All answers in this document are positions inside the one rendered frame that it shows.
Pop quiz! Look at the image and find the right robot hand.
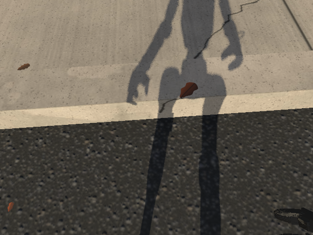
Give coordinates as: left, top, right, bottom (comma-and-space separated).
274, 208, 313, 235

